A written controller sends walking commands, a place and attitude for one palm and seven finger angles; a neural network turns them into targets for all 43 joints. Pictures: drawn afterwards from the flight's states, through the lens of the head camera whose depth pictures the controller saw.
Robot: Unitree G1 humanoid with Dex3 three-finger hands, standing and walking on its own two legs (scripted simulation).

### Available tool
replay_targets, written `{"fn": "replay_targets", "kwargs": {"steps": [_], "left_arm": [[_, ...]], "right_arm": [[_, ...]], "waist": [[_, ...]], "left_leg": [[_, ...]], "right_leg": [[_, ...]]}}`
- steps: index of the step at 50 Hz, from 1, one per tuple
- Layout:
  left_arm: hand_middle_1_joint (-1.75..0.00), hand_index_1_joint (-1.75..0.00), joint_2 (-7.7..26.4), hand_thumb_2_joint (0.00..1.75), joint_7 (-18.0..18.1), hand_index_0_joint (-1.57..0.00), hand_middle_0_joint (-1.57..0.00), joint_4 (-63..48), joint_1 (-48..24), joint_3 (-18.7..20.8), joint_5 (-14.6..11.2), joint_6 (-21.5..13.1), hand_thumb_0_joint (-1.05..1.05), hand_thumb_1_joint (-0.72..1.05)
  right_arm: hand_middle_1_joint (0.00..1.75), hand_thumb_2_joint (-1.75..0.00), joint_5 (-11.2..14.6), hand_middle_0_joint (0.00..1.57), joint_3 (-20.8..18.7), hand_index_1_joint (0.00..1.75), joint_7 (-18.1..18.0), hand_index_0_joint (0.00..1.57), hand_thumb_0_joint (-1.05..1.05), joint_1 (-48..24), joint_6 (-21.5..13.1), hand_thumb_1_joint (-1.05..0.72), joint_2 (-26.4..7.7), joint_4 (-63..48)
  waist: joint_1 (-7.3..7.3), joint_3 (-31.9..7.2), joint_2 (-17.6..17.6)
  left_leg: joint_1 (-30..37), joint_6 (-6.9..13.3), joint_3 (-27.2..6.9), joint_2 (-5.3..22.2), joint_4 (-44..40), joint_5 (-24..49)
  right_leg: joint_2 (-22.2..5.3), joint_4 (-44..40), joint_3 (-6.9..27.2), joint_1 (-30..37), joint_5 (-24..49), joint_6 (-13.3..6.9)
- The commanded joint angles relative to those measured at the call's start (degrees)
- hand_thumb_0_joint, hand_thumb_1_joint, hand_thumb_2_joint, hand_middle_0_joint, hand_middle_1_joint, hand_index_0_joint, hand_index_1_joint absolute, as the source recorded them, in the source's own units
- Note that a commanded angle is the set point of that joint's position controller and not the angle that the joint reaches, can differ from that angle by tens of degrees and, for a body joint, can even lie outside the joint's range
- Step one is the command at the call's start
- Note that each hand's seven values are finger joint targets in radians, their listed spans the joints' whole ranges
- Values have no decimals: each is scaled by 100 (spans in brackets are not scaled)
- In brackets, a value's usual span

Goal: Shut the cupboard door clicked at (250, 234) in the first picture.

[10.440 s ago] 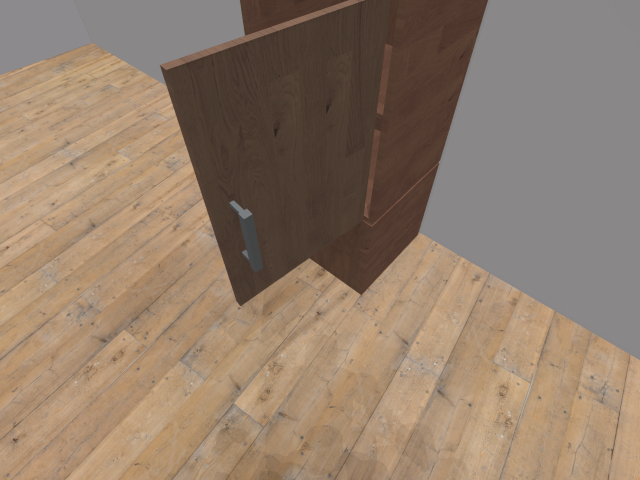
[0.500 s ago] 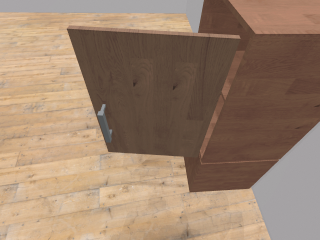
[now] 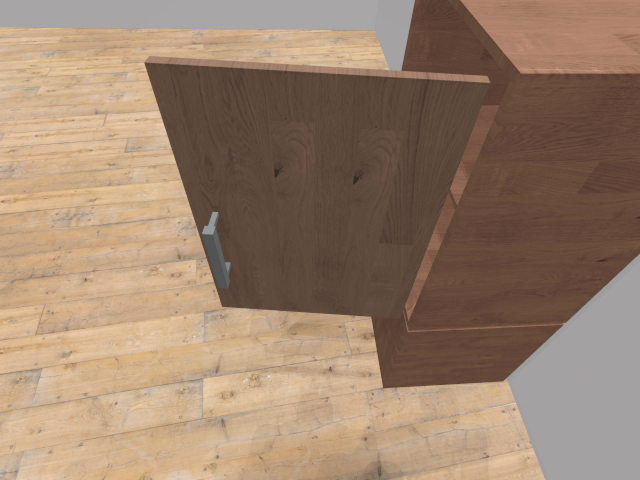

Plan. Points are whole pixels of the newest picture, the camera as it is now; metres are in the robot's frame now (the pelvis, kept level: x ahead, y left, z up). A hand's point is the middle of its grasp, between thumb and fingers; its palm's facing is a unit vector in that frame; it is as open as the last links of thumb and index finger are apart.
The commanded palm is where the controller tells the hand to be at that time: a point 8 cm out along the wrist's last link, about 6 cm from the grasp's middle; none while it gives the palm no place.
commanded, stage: look again from close up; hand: left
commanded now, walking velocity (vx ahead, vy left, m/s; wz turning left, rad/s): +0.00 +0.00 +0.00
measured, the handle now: (219, 251) +0.51 +0.22 -0.10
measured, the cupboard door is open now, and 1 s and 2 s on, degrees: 83 83 83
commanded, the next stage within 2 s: shuffle to correct the standing spot in 0.30 s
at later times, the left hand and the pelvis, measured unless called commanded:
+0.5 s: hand out of the picture +0.01 +0.16 -0.18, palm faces +0.00 -0.98 -0.19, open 7.4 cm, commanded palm none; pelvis +0.01 -0.01 +0.00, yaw +0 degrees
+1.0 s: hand out of the picture +0.06 +0.17 -0.18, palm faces +0.03 -0.97 -0.22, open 7.4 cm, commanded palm none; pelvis +0.04 -0.01 +0.00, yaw +0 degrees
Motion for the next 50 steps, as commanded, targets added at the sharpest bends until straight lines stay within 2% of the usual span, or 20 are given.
{"fn": "replay_targets", "kwargs": {"steps": [1, 7, 13, 20, 23, 25, 28, 31, 33, 34, 35, 36, 37, 38, 39, 41, 43, 48, 50], "left_arm": [[-30, -30, 526, 90, 28, -20, -20, -173, 336, 130, -14, -84, 0, 90], [-30, -30, 521, 90, 29, -20, -20, -166, 300, 142, -19, -82, 0, 90], [-30, -30, 501, 90, 31, -20, -20, -150, 298, 150, -19, -83, 0, 90], [-30, -30, 481, 90, 28, -20, -20, -128, 293, 156, -32, -104, 0, 90], [-30, -30, 477, 90, 2, -20, -20, -111, 335, 173, -6, -104, 0, 90], [-30, -30, 470, 90, -26, -20, -20, -146, 327, 205, 21, -73, 0, 90], [-30, -30, 508, 90, -61, -20, -20, -200, 459, 256, 42, -74, 0, 90], [-30, -30, 628, 90, -59, -20, -20, -216, 647, 337, 16, -110, 0, 90], [-30, -30, 659, 90, -31, -20, -20, -226, 671, 354, -14, -107, 0, 90], [-30, -30, 589, 90, -15, -20, -20, -242, 592, 343, -18, -107, 0, 90], [-30, -30, 506, 90, 2, -20, -20, -261, 521, 313, -20, -107, 0, 90], [-30, -30, 403, 90, 29, -20, -20, -265, 502, 278, -15, -102, 0, 90], [-30, -30, 330, 90, 61, -20, -20, -253, 516, 242, -41, -82, 0, 90], [-30, -30, 320, 90, 92, -20, -20, -248, 518, 234, -57, -58, 0, 90], [-30, -30, 348, 90, 110, -20, -20, -228, 552, 238, -66, -44, 0, 90], [-30, -30, 371, 90, 124, -20, -20, -223, 526, 253, -78, -11, 0, 90], [-30, -30, 374, 90, 121, -20, -20, -259, 505, 265, -70, -2, 0, 90], [-30, -30, 412, 90, 91, -20, -20, -340, 383, 288, -49, -10, 0, 90], [-30, -30, 431, 90, 83, -20, -20, -377, 297, 295, -43, -3, 0, 90]], "right_arm": [[30, -90, 31, 20, -108, 30, -20, 20, 0, 298, -80, -90, -653, -152], [30, -90, 33, 20, -95, 30, -29, 20, 0, 345, -91, -90, -634, -106], [30, -90, 38, 20, -88, 30, -35, 20, 0, 380, -84, -90, -586, -62], [30, -90, 36, 20, -71, 30, -38, 20, 0, 443, -94, -90, -540, -9], [30, -90, 14, 20, -72, 30, -22, 20, 0, 565, -45, -90, -569, 36], [30, -90, -6, 20, -88, 30, -9, 20, 0, 586, 0, -90, -612, -1], [30, -90, -11, 20, -110, 30, 7, 20, 0, 578, 28, -90, -610, -122], [30, -90, -14, 20, -70, 30, 3, 20, 0, 644, -9, -90, -506, -239], [30, -90, -9, 20, -36, 30, -17, 20, 0, 669, -35, -90, -415, -282], [30, -90, -8, 20, -27, 30, -33, 20, 0, 715, -59, -90, -402, -264], [30, -90, 0, 20, -17, 30, -55, 20, 0, 822, -94, -90, -440, -193], [30, -90, 9, 20, -29, 30, -90, 20, 0, 983, -125, -90, -515, -114], [30, -90, 21, 20, -26, 30, -139, 20, 0, 1043, -129, -90, -567, -62], [30, -90, 38, 20, -38, 30, -173, 20, 0, 1042, -120, -90, -562, -45], [30, -90, 44, 20, -36, 30, -195, 20, 0, 999, -107, -90, -589, -55], [30, -90, 46, 20, -81, 30, -221, 20, 0, 971, -81, -90, -632, -101], [30, -90, 49, 20, -117, 30, -227, 20, 0, 885, -77, -90, -608, -149], [30, -90, 33, 20, -178, 30, -200, 20, 0, 645, -35, -90, -545, -225], [30, -90, 21, 20, -184, 30, -178, 20, 0, 606, -34, -90, -519, -236]], "waist": [[-1, 61, 23], [-10, -11, 104], [10, 81, 25], [0, -3, -16], [-10, -3, 59], [6, 273, 131], [76, 515, 24], [106, 391, -436], [71, 335, -657], [14, 275, -473], [-25, 162, -134], [-48, -110, 172], [-34, -204, 464], [-8, -169, 588], [20, -158, 514], [4, -143, 485], [21, -181, 384], [20, -217, 0], [4, -247, 62]], "left_leg": [[46, -348, -1038, 1031, -715, 233], [124, -371, -1040, 1046, -716, 450], [119, -367, -1001, 1045, -698, 477], [178, -373, -954, 1005, -626, 633], [132, -342, -955, 957, -674, -368], [-149, -301, -1062, 987, -801, -1203], [-429, -236, -1038, 926, -632, -1517], [-631, -312, -657, 634, 90, -909], [-564, -365, -533, 581, 238, -355], [-302, -371, -590, 675, 106, 202], [66, -345, -739, 834, -28, 1113], [500, -327, -841, 1020, 17, 2460], [746, -337, -910, 1161, 50, 3649], [835, -347, -969, 1248, 91, 4509], [886, -362, -986, 1261, 142, 4843], [970, -414, -1007, 1280, 99, 4930], [1045, -373, -1026, 1307, 50, 4839], [757, -296, -942, 1184, 12, 3354], [655, -334, -908, 1138, -83, 2880]], "right_leg": [[-236, -267, 144, -200, 382, -366], [-236, -262, 137, -152, 431, -364], [-235, -321, 153, -144, 432, -363], [-255, -348, 192, -85, 549, -385], [-204, -335, 145, -106, -97, -452], [-154, -241, 104, -290, -666, -495], [-195, -301, 243, -403, -1063, -589], [-559, -517, 786, -125, -1067, -832], [-683, -447, 889, -54, -325, -900], [-598, -206, 703, -123, 386, -832], [-400, 166, 371, -197, 1105, -698], [-234, 452, 78, -188, 1325, -548], [-158, 512, -36, -157, 1126, -437], [-101, 480, -54, -149, 922, -378], [-96, 438, -57, -117, 929, -373], [-74, 464, -54, -140, 816, -385], [-62, 459, -36, -174, 793, -388], [-161, 274, 136, -32, 1436, -419], [-202, 252, 162, 11, 1421, -423]]}}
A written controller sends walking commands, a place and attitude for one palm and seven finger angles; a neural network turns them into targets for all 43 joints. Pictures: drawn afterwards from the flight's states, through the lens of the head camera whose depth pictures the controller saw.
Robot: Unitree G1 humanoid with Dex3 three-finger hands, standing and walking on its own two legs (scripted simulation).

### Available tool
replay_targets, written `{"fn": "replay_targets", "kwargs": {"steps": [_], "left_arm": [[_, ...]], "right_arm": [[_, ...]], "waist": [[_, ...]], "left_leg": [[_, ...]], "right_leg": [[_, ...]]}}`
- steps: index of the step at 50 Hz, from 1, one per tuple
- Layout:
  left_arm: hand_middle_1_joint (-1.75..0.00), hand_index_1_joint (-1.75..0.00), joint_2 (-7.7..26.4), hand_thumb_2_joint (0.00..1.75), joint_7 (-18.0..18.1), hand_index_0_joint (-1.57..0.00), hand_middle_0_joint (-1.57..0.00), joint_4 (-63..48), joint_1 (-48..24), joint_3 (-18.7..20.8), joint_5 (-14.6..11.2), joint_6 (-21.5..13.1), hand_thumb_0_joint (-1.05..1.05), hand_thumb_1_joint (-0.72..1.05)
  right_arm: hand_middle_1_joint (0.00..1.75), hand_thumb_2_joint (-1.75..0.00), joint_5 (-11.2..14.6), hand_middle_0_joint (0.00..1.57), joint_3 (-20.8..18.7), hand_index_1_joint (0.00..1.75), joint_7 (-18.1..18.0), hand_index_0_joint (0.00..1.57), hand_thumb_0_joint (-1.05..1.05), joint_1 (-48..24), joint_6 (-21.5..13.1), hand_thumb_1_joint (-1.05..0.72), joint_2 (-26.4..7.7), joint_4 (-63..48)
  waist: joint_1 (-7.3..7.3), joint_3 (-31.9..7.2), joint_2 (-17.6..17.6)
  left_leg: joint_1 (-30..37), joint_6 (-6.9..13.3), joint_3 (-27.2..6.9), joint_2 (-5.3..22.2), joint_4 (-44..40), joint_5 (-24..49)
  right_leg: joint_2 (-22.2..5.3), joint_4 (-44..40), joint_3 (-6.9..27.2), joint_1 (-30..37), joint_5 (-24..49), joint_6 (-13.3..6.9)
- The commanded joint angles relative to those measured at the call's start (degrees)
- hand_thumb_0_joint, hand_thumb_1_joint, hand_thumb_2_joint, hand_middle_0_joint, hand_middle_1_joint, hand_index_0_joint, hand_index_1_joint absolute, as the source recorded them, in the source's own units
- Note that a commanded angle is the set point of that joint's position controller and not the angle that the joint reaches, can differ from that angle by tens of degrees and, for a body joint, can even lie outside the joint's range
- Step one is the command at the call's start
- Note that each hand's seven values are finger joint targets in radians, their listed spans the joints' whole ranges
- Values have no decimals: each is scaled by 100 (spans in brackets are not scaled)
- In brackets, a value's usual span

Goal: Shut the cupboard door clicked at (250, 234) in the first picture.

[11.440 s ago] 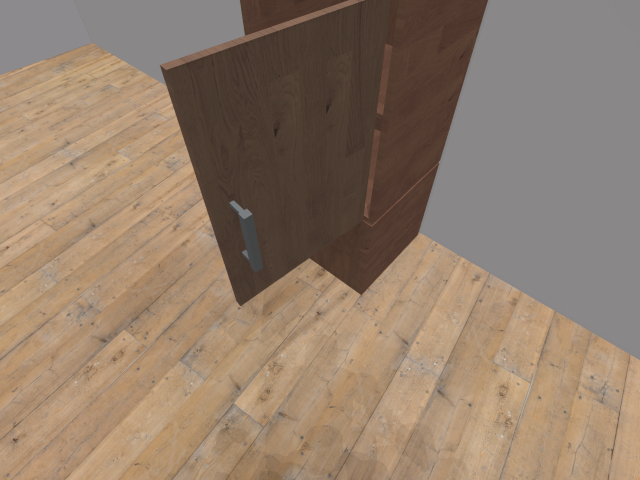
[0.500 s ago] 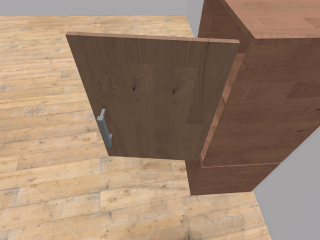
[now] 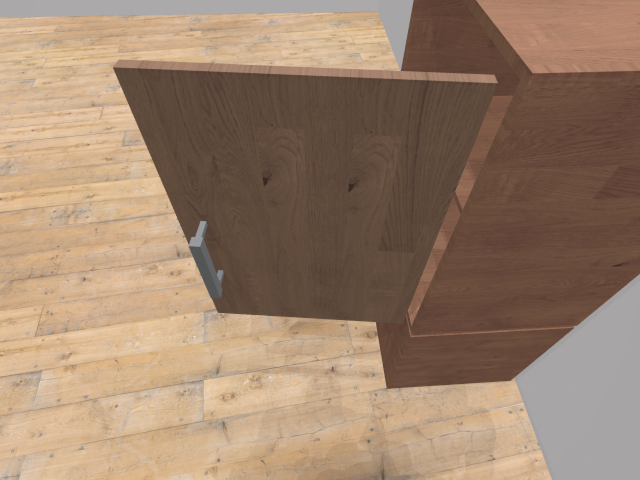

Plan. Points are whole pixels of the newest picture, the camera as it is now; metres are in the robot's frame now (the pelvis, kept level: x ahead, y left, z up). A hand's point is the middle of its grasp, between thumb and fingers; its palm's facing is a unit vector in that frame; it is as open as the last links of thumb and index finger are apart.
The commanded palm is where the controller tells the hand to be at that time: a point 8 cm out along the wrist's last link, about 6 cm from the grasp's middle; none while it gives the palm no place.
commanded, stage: come to a stop and stand still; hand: left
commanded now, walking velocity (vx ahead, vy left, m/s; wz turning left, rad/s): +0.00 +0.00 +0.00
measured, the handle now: (209, 261) +0.46 +0.23 -0.10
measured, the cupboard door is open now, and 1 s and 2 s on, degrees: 83 83 83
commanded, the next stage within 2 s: look again from close up in 0.68 s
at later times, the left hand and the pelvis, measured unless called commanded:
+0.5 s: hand out of the picture -0.05 +0.15 -0.17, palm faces +0.02 -0.98 -0.21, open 7.4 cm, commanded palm none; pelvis -0.07 -0.03 +0.00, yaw +1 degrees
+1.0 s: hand out of the picture -0.09 +0.14 -0.18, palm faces +0.04 -0.99 -0.13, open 7.4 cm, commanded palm none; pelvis -0.06 -0.01 +0.00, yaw +2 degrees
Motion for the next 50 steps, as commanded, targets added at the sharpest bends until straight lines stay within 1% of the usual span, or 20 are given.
{"fn": "replay_targets", "kwargs": {"steps": [1, 2, 3, 4, 5, 6, 7, 9, 11, 12, 13, 15, 17, 18, 21, 26, 30, 34, 39, 50], "left_arm": [[-30, -30, 521, 90, 3, -20, -20, -166, 439, 121, 3, -38, 0, 90], [-30, -30, 750, 90, 176, -20, -20, -84, 646, 102, 67, -159, 0, 90], [-30, -30, 911, 90, 158, -20, -20, -243, 703, 134, 63, -252, 0, 90], [-30, -30, 891, 90, 116, -20, -20, -319, 684, 137, 14, -281, 0, 90], [-30, -30, 782, 90, 95, -20, -20, -356, 622, 85, -19, -271, 0, 90], [-30, -30, 788, 90, 67, -20, -20, -405, 540, 57, -21, -263, 0, 90], [-30, -30, 786, 90, 37, -20, -20, -443, 407, 28, -15, -238, 0, 90], [-30, -30, 803, 90, -12, -20, -20, -508, 254, -8, 1, -215, 0, 90], [-30, -30, 827, 90, -42, -20, -20, -561, 145, -19, 9, -166, 0, 90], [-30, -30, 829, 90, -60, -20, -20, -587, 140, -25, 16, -138, 0, 90], [-30, -30, 842, 90, -77, -20, -20, -588, 177, -34, 28, -131, 0, 90], [-30, -30, 876, 90, -96, -20, -20, -607, 260, -30, 43, -121, 0, 90], [-30, -30, 905, 90, -111, -20, -20, -643, 341, -8, 60, -100, 0, 90], [-30, -30, 919, 90, -112, -20, -20, -670, 401, 5, 66, -98, 0, 90], [-30, -30, 913, 90, -117, -20, -20, -692, 524, 28, 59, -111, 0, 90], [-30, -30, 841, 90, -121, -20, -20, -629, 636, 32, 31, -128, 0, 90], [-30, -30, 695, 90, -127, -20, -20, -446, 850, 1, 32, -142, 0, 90], [-30, -30, 574, 90, -126, -20, -20, -249, 1022, -36, 27, -175, 0, 90], [-30, -30, 452, 90, -112, -20, -20, -58, 1106, -83, 21, -204, 0, 90], [-30, -30, 308, 90, -78, -20, -20, 96, 1057, -116, 29, -224, 0, 90]], "right_arm": [[30, -90, 25, 20, -129, 30, 32, 20, 0, 479, -68, -90, -606, -129], [30, -90, 114, 20, -155, 30, 92, 20, 0, 341, -115, -90, -1065, -599], [30, -90, 71, 20, -121, 30, 122, 20, 0, 309, -184, -90, -1101, -818], [30, -90, 20, 20, -119, 30, 128, 20, 0, 583, -241, -90, -829, -779], [30, -90, -8, 20, -99, 30, 113, 20, 0, 525, -212, -90, -845, -794], [30, -90, 21, 20, -90, 30, 108, 20, 0, 370, -160, -90, -769, -866], [30, -90, 30, 20, -76, 30, 110, 20, 0, 308, -109, -90, -746, -926], [30, -90, 0, 20, -53, 30, 133, 20, 0, 291, -75, -90, -780, -972], [30, -90, -3, 20, -46, 30, 163, 20, 0, 178, -82, -90, -859, -958], [30, -90, 0, 20, -39, 30, 186, 20, 0, 101, -73, -90, -877, -983], [30, -90, -19, 20, -29, 30, 206, 20, 0, 65, -63, -90, -867, -982], [30, -90, -33, 20, -31, 30, 236, 20, 0, 109, -29, -90, -913, -988], [30, -90, -51, 20, -51, 30, 263, 20, 0, 223, 5, -90, -951, -986], [30, -90, -56, 20, -54, 30, 265, 20, 0, 289, 19, -90, -937, -978], [30, -90, -59, 20, -49, 30, 276, 20, 0, 408, 43, -90, -892, -941], [30, -90, -49, 20, -21, 30, 267, 20, 0, 643, 27, -90, -768, -768], [30, -90, -27, 20, 2, 30, 251, 20, 0, 694, -16, -90, -718, -588], [30, -90, 1, 20, 23, 30, 231, 20, 0, 757, -61, -90, -668, -409], [30, -90, 25, 20, 34, 30, 212, 20, 0, 822, -103, -90, -591, -218], [30, -90, 50, 20, 31, 30, 184, 20, 0, 709, -146, -90, -506, -83]], "waist": [[-13, -432, 39], [-36, -936, -381], [44, -1105, 205], [-19, -1494, 216], [15, -1635, 222], [7, -1490, 99], [-48, -1114, -41], [-75, -404, -317], [-57, -191, -37], [-25, 36, -15], [-7, 196, 136], [-34, 332, 15], [-60, 331, -137], [-53, 299, -307], [-76, 207, -441], [-108, 81, -253], [-31, 140, -37], [24, 64, -34], [38, -9, 95], [34, -6, -8]], "left_leg": [[360, -262, -879, 1099, -283, 3136], [487, -461, -962, 1304, 762, 5454], [281, -666, -797, 1060, 946, 5496], [118, -669, -889, 958, 774, 4714], [210, -485, -868, 1003, 746, 4236], [152, -390, -834, 959, 651, 3351], [-61, -355, -829, 933, 471, 2416], [-422, -291, -908, 902, 191, 1747], [-568, -245, -1034, 936, -96, 1262], [-779, -231, -1099, 944, -306, 548], [-885, -228, -1110, 906, -422, 149], [-1041, -273, -1099, 827, -563, -684], [-1101, -277, -1082, 794, -616, -1065], [-1128, -262, -1048, 785, -584, -1096], [-1014, -292, -915, 669, -322, -905], [-935, -303, -929, 683, -268, -782], [-1220, -266, -1099, 807, -554, -984], [-1338, -244, -1183, 855, -688, -956], [-1238, -236, -1248, 921, -793, -767], [-900, -241, -1195, 949, -812, -171]], "right_leg": [[-215, -130, 192, -76, 1858, -298], [-156, 116, -23, -160, 2690, -200], [-263, 99, -56, 276, 3358, -362], [-390, 621, 76, 587, 3508, -536], [-437, 554, 78, 522, 3293, -533], [-435, 326, 181, 361, 3077, -535], [-439, 129, 225, 152, 2723, -548], [-345, -36, 284, -161, 2344, -542], [-215, -200, 283, -296, 1168, -515], [-159, -402, 300, -404, 386, -488], [-134, -520, 356, -507, 68, -517], [-128, -711, 468, -699, -604, -524], [-118, -809, 494, -905, -1129, -493], [-113, -857, 480, -904, -1225, -487], [-208, -1046, 672, -1146, -1567, -507], [-212, -1039, 679, -1257, -1547, -538], [-104, -874, 538, -994, -1181, -484], [-96, -809, 474, -661, -795, -476], [-90, -697, 333, -468, -232, -464], [-122, -658, 230, -293, 567, -409]]}}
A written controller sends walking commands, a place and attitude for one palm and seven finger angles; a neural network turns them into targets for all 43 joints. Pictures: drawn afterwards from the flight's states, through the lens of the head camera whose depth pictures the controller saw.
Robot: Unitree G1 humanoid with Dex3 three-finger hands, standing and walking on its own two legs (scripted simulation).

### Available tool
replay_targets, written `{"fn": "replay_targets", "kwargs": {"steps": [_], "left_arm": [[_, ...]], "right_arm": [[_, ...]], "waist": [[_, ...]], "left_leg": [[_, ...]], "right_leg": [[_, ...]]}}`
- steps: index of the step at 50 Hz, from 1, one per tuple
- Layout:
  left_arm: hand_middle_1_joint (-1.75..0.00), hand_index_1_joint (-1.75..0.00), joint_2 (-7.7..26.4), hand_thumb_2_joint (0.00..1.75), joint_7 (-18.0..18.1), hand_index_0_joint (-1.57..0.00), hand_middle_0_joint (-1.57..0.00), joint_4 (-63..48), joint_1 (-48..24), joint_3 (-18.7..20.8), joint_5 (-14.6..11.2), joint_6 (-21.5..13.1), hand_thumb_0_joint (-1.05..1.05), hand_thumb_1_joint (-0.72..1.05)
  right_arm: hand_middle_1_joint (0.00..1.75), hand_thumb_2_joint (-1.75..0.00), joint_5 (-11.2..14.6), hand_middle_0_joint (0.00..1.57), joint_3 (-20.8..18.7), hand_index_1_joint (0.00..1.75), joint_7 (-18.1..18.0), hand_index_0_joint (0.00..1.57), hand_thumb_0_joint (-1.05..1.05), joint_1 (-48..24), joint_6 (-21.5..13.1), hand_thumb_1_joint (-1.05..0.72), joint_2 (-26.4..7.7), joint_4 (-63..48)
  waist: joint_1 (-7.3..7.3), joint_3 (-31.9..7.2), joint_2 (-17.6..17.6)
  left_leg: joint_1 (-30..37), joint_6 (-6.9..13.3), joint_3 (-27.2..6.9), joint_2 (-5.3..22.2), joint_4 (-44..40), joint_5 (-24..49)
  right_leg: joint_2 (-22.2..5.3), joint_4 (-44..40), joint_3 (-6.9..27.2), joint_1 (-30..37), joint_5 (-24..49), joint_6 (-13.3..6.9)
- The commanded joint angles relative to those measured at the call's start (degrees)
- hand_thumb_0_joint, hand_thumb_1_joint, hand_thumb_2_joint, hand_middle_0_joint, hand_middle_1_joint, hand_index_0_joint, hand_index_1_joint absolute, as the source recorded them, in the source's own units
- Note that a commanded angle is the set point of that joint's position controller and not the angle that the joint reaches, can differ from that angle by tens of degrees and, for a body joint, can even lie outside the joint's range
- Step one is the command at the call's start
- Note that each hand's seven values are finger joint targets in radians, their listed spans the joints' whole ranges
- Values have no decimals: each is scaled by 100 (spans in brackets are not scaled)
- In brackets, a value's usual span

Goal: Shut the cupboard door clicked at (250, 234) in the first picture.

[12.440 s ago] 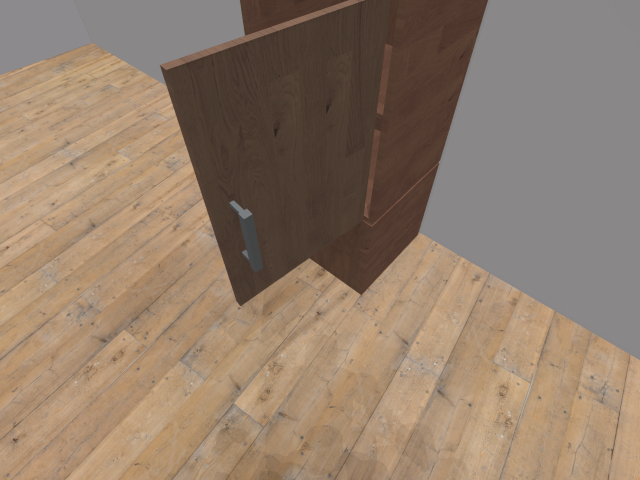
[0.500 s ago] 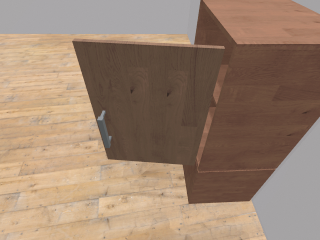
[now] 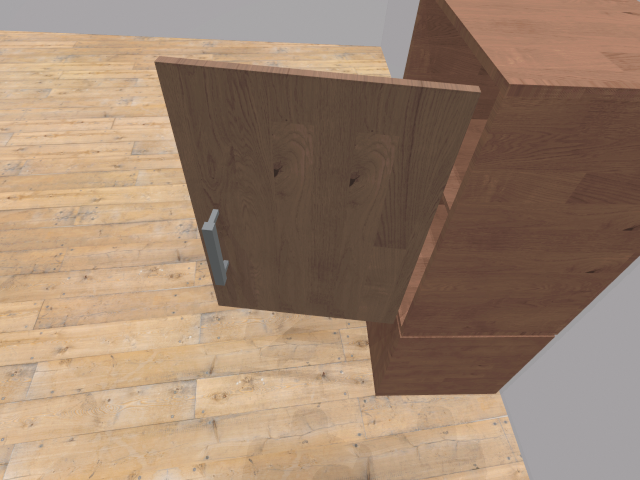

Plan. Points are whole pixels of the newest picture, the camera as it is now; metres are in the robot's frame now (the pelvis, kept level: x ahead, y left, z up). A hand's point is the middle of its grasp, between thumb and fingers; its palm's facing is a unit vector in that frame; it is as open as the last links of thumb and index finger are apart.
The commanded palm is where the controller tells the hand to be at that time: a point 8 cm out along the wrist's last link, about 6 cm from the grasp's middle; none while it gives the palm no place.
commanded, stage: look again from close up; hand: left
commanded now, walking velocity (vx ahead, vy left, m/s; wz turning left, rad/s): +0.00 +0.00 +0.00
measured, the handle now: (217, 248) +0.53 +0.22 -0.10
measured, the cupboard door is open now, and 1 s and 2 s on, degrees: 83 83 83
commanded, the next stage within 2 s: shuffle to correct the standing spot in 0.32 s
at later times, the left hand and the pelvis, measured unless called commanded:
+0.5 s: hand out of the picture +0.02 +0.17 -0.18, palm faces +0.00 -0.99 -0.17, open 7.4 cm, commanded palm none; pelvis +0.03 +0.01 +0.00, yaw +0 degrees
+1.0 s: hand out of the picture +0.02 +0.18 -0.18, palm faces +0.02 -0.98 -0.20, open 7.4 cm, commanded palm none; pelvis +0.02 +0.01 -0.01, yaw +1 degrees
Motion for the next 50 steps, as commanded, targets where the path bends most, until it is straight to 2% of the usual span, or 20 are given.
{"fn": "replay_targets", "kwargs": {"steps": [1, 4, 16, 20, 22, 24, 25, 28, 30, 32, 34, 41, 42, 43, 44, 45, 46, 47, 48, 50], "left_arm": [[-30, -30, 420, 90, 36, -20, -20, -149, 411, 108, -13, -87, 0, 90], [-30, -30, 432, 90, 47, -20, -20, -160, 318, 112, -9, -83, 0, 90], [-30, -30, 549, 90, 43, -20, -20, -178, 142, 135, -22, -49, 0, 90], [-30, -30, 571, 90, 44, -20, -20, -177, 121, 135, -24, -54, 0, 90], [-30, -30, 589, 90, 34, -20, -20, -162, 150, 143, -14, -59, 0, 90], [-30, -30, 604, 90, 24, -20, -20, -190, 118, 166, 5, -34, 0, 90], [-30, -30, 582, 90, 24, -20, -20, -197, 118, 160, 1, -28, 0, 90], [-30, -30, 610, 90, 45, -20, -20, -195, 124, 150, -18, -38, 0, 90], [-30, -30, 592, 90, 59, -20, -20, -172, 173, 149, -35, -46, 0, 90], [-30, -30, 578, 90, 64, -20, -20, -151, 173, 153, -41, -45, 0, 90], [-30, -30, 566, 90, 67, -20, -20, -150, 161, 152, -35, -33, 0, 90], [-30, -30, 528, 90, 61, -20, -20, -126, 197, 158, -33, -23, 0, 90], [-30, -30, 730, 90, 252, -20, -20, 30, 246, 127, 69, -130, 0, 90], [-30, -30, 911, 90, 222, -20, -20, -78, 296, 174, 38, -197, 0, 90], [-30, -30, 805, 90, 178, -20, -20, -107, 361, 166, -8, -191, 0, 90], [-30, -30, 702, 90, 162, -20, -20, -132, 364, 136, -42, -184, 0, 90], [-30, -30, 681, 90, 156, -20, -20, -151, 292, 138, -59, -160, 0, 90], [-30, -30, 654, 90, 146, -20, -20, -193, 199, 131, -59, -116, 0, 90], [-30, -30, 644, 90, 126, -20, -20, -216, 117, 126, -40, -84, 0, 90], [-30, -30, 618, 90, 95, -20, -20, -279, 9, 114, -32, -26, 0, 90]], "right_arm": [[30, -90, 36, 20, -134, 30, -39, 20, 0, 227, -111, -90, -709, -171], [30, -90, 43, 20, -126, 30, -49, 20, 0, 185, -122, -90, -708, -139], [30, -90, 31, 20, -96, 30, -64, 20, 0, -11, -135, -90, -832, -134], [30, -90, 36, 20, -91, 30, -65, 20, 0, -49, -133, -90, -832, -126], [30, -90, 19, 20, -81, 30, -50, 20, 0, 23, -110, -90, -881, -87], [30, -90, 10, 20, -92, 30, -40, 20, 0, 24, -71, -90, -896, -89], [30, -90, 12, 20, -84, 30, -42, 20, 0, 2, -71, -90, -881, -111], [30, -90, 38, 20, -69, 30, -65, 20, 0, 11, -108, -90, -813, -101], [30, -90, 37, 20, -67, 30, -82, 20, 0, 49, -133, -90, -821, -78], [30, -90, 38, 20, -69, 30, -94, 20, 0, 89, -141, -90, -833, -51], [30, -90, 41, 20, -64, 30, -101, 20, 0, 83, -134, -90, -802, -28], [30, -90, 36, 20, -66, 30, -103, 20, 0, 114, -141, -90, -769, 5], [30, -90, 71, 20, -31, 30, -63, 20, 0, -247, -189, -90, -1040, -473], [30, -90, 26, 20, -6, 30, -75, 20, 0, -157, -216, -90, -976, -610], [30, -90, -25, 20, -43, 30, -98, 20, 0, 345, -270, -90, -841, -538], [30, -90, -24, 20, -65, 30, -133, 20, 0, 348, -267, -90, -914, -571], [30, -90, 1, 20, -90, 30, -153, 20, 0, 258, -236, -90, -944, -620], [30, -90, 11, 20, -100, 30, -156, 20, 0, 210, -193, -90, -981, -679], [30, -90, -4, 20, -95, 30, -152, 20, 0, 109, -167, -90, -952, -722], [30, -90, 1, 20, -106, 30, -110, 20, 0, -3, -98, -90, -955, -800]], "waist": [[36, 371, 140], [20, 387, 46], [27, 268, 203], [40, 274, 71], [34, 194, 70], [34, 431, 116], [40, 516, 148], [62, 475, 76], [51, 253, 71], [35, 128, 75], [41, 313, 54], [46, 306, 119], [94, 481, 385], [15, 385, 745], [-39, -397, 762], [13, -940, 705], [8, -939, 529], [-10, -713, 324], [17, -305, 230], [-11, 357, 53]], "left_leg": [[-238, -144, -933, 794, -871, -479], [-116, -140, -902, 796, -828, -106], [200, -166, -846, 818, -861, 489], [252, -157, -813, 801, -820, 676], [293, -147, -766, 748, -779, 265], [104, -119, -816, 736, -839, -275], [55, -121, -856, 762, -908, -241], [171, -133, -806, 776, -813, 787], [395, -141, -785, 777, -721, 1205], [514, -147, -774, 799, -699, 1353], [420, -144, -772, 797, -730, 1307], [416, -150, -809, 791, -843, 990], [79, -318, -760, 911, 149, 2644], [141, -509, -750, 679, 186, 3086], [377, -560, -850, 776, 148, 3208], [682, -441, -932, 875, 292, 3747], [780, -340, -927, 908, 300, 3603], [632, -260, -957, 904, 229, 3080], [364, -198, -940, 865, 146, 2536], [-155, -154, -1035, 797, -260, 870]], "right_leg": [[-332, -376, 388, 72, 109, -310], [-348, -380, 377, 97, 260, -294], [-380, -407, 333, 307, 443, -244], [-405, -460, 349, 360, 555, -239], [-418, -439, 311, 417, 261, -282], [-384, -375, 281, 269, -83, -325], [-385, -389, 286, 213, 7, -314], [-420, -404, 317, 338, 625, -265], [-436, -376, 330, 418, 765, -253], [-430, -365, 305, 458, 750, -244], [-421, -391, 299, 420, 703, -240], [-423, -433, 272, 438, 535, -231], [-510, -244, 346, 126, 1348, -211], [-578, -27, 281, 297, 2180, -319], [-552, 490, 237, 690, 1781, -444], [-499, 498, 160, 849, 1511, -424], [-449, 406, 116, 727, 1179, -409], [-411, 308, 102, 617, 826, -394], [-407, 208, 146, 438, 737, -388], [-377, -9, 266, 129, -30, -383]]}}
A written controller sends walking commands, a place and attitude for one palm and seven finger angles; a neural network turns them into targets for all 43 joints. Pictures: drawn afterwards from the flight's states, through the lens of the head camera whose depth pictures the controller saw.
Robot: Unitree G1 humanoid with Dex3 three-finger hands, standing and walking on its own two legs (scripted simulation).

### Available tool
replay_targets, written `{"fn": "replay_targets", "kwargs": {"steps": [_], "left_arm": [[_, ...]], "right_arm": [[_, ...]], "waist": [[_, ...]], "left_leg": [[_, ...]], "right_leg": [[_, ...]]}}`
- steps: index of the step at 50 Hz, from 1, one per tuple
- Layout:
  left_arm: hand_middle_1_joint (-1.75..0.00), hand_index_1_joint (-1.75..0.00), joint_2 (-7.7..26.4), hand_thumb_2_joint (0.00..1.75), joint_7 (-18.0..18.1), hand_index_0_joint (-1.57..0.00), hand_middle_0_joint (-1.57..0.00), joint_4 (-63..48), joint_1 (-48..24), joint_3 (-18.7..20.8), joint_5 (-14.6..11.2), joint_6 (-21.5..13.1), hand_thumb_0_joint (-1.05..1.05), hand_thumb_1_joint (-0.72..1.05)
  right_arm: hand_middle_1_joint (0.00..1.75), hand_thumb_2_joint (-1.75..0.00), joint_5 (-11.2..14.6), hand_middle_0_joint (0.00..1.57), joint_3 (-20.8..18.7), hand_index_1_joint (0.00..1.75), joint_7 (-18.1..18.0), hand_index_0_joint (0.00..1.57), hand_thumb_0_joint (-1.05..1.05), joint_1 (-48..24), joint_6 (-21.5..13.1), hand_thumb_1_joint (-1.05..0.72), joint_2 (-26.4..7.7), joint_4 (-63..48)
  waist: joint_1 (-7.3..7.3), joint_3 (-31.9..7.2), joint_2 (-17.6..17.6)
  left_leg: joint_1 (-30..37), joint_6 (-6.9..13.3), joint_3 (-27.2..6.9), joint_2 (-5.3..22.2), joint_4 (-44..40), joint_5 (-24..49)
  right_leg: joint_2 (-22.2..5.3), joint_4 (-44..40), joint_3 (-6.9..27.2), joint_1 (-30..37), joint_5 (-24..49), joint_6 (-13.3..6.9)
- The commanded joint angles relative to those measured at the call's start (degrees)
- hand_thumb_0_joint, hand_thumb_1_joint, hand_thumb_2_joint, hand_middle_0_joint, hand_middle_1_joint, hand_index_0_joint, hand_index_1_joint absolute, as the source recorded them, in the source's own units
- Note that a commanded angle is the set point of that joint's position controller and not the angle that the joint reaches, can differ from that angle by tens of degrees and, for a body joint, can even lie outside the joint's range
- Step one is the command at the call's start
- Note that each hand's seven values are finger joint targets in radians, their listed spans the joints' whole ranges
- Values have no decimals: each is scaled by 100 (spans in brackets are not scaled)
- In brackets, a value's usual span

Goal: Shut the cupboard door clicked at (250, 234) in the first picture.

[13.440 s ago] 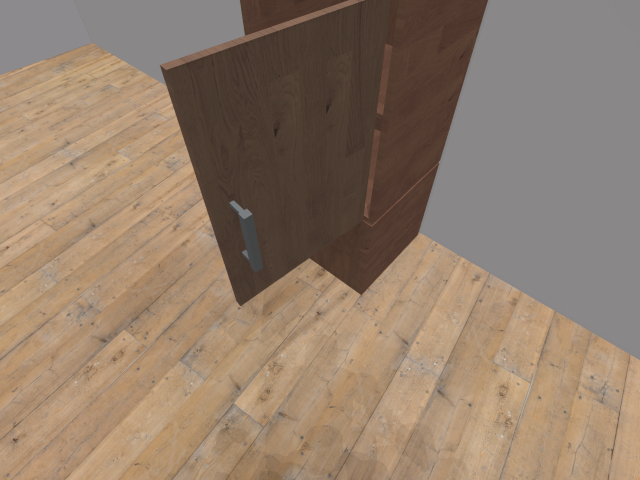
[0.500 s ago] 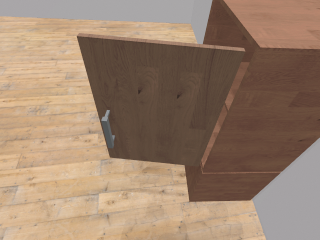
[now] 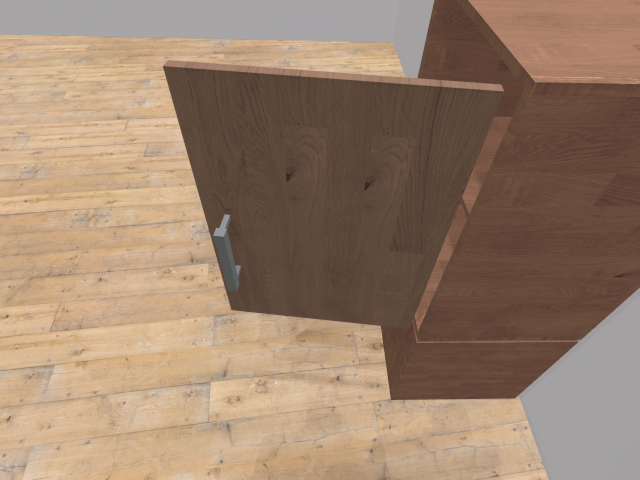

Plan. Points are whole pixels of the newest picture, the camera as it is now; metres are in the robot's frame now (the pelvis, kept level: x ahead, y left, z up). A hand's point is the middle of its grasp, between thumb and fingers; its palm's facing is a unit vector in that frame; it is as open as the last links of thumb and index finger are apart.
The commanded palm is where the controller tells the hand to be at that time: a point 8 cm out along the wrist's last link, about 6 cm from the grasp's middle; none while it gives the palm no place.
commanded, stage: come to a stop and stand still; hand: left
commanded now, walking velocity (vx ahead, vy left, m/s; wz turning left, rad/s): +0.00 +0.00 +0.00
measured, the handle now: (230, 254) +0.51 +0.20 -0.09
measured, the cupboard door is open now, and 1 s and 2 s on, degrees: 83 83 83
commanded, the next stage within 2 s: look again from close up in 0.38 s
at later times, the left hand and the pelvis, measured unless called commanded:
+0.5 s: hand out of the picture -0.04 +0.15 -0.17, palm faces -0.02 -0.98 -0.17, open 7.4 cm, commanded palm none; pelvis -0.02 -0.01 +0.01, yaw -1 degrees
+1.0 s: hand out of the picture -0.01 +0.14 -0.17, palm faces -0.01 -0.99 -0.15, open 7.4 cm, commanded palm none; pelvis -0.01 -0.02 +0.01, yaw -1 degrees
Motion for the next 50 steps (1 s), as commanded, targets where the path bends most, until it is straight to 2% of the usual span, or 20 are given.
{"fn": "replay_targets", "kwargs": {"steps": [1, 2, 4, 5, 6, 9, 12, 14, 18, 22, 26, 30, 35, 45, 50], "left_arm": [[-30, -30, 520, 90, -27, -20, -20, -268, 367, 111, 5, 34, 0, 90], [-30, -30, 527, 90, -39, -20, -20, -310, 363, 117, 27, 57, 0, 90], [-30, -30, 584, 90, -58, -20, -20, -363, 470, 137, 47, 53, 0, 90], [-30, -30, 608, 90, -64, -20, -20, -387, 508, 139, 54, 54, 0, 90], [-30, -30, 603, 90, -71, -20, -20, -415, 541, 146, 61, 58, 0, 90], [-30, -30, 639, 90, -83, -20, -20, -469, 612, 168, 63, 46, 0, 90], [-30, -30, 648, 90, -88, -20, -20, -481, 645, 160, 52, 8, 0, 90], [-30, -30, 653, 90, -91, -20, -20, -488, 635, 159, 46, -4, 0, 90], [-30, -30, 646, 90, -91, -20, -20, -413, 679, 139, 28, -32, 0, 90], [-30, -30, 587, 90, -86, -20, -20, -305, 705, 120, 19, -35, 0, 90], [-30, -30, 555, 90, -79, -20, -20, -208, 710, 106, 7, -46, 0, 90], [-30, -30, 510, 90, -66, -20, -20, -156, 707, 110, 0, -54, 0, 90], [-30, -30, 457, 90, -57, -20, -20, -113, 668, 106, -2, -39, 0, 90], [-30, -30, 397, 90, -48, -20, -20, -99, 622, 132, -2, -28, 0, 90], [-30, -30, 386, 90, -50, -20, -20, -107, 609, 134, 0, -15, 0, 90]], "right_arm": [[30, -90, 32, 20, -145, 30, 42, 20, 0, 121, 5, -90, -647, -423], [30, -90, 21, 20, -172, 30, 69, 20, 0, 114, 27, -90, -694, -452], [30, -90, 5, 20, -193, 30, 98, 20, 0, 39, 44, -90, -725, -501], [30, -90, 7, 20, -203, 30, 113, 20, 0, 36, 55, -90, -742, -512], [30, -90, 2, 20, -218, 30, 123, 20, 0, 42, 63, -90, -781, -524], [30, -90, -2, 20, -219, 30, 128, 20, 0, 75, 56, -90, -807, -525], [30, -90, 14, 20, -205, 30, 131, 20, 0, 99, 37, -90, -763, -487], [30, -90, 23, 20, -193, 30, 128, 20, 0, 127, 23, -90, -731, -426], [30, -90, 42, 20, -164, 30, 124, 20, 0, 185, 1, -90, -678, -280], [30, -90, 48, 20, -141, 30, 117, 20, 0, 206, -11, -90, -637, -131], [30, -90, 65, 20, -122, 30, 110, 20, 0, 241, -11, -90, -573, 4], [30, -90, 70, 20, -109, 30, 94, 20, 0, 262, -34, -90, -511, 122], [30, -90, 73, 20, -99, 30, 82, 20, 0, 270, -23, -90, -454, 224], [30, -90, 67, 20, -107, 30, 64, 20, 0, 263, -29, -90, -404, 294], [30, -90, 66, 20, -105, 30, 63, 20, 0, 260, -21, -90, -418, 301]], "waist": [[43, 387, -144], [27, 550, -72], [80, 567, -19], [82, 582, -211], [82, 548, -244], [76, 410, -118], [63, 292, -237], [52, 278, -159], [55, 193, -222], [62, 237, -54], [69, 223, -166], [87, 114, -122], [87, 219, -96], [93, 144, -100], [97, 241, -100]], "left_leg": [[-491, -257, -1005, 898, -910, 369], [-681, -259, -1088, 899, -1162, -408], [-838, -236, -1104, 874, -1330, -933], [-880, -234, -1120, 863, -1380, -1120], [-883, -229, -1097, 866, -1408, -1220], [-848, -212, -1079, 866, -1434, -1219], [-639, -222, -1003, 843, -1319, -870], [-583, -229, -957, 831, -1293, -731], [-419, -240, -891, 847, -1240, -393], [-415, -272, -863, 856, -1275, -300], [-358, -288, -808, 842, -1219, -111], [-249, -290, -747, 845, -1141, 281], [-268, -306, -737, 853, -1165, 310], [-112, -297, -737, 884, -1179, 594], [-142, -296, -775, 887, -1264, 482]], "right_leg": [[-214, -384, 394, -239, -14, -486], [-170, -385, 386, -329, -269, -486], [-137, -396, 423, -286, -290, -491], [-129, -424, 439, -344, -426, -482], [-118, -450, 453, -387, -538, -468], [-107, -470, 476, -362, -507, -463], [-158, -615, 588, -423, -399, -468], [-191, -676, 594, -421, -342, -473], [-214, -739, 583, -340, -70, -460], [-224, -736, 574, -284, 98, -450], [-248, -777, 564, -208, 191, -442], [-265, -746, 537, -57, 503, -438], [-254, -762, 516, -53, 488, -425], [-253, -757, 466, 52, 687, -406], [-248, -778, 446, 43, 632, -398]]}}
